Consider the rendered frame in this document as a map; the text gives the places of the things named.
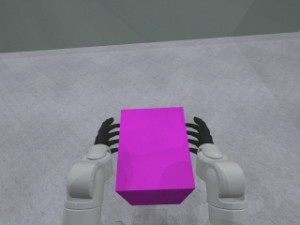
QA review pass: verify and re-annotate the left robot forearm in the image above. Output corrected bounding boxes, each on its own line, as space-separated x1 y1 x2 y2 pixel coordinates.
61 144 113 225

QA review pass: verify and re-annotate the carton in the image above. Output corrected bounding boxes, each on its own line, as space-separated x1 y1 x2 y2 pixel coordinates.
115 107 195 206

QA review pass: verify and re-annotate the robot left hand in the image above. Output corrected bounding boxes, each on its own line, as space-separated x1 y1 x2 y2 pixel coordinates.
94 117 120 154

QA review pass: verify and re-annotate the robot right hand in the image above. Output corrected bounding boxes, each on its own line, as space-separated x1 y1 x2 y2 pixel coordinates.
186 116 214 155

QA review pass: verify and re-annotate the right robot forearm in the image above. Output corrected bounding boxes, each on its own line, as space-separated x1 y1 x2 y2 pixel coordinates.
195 143 249 225

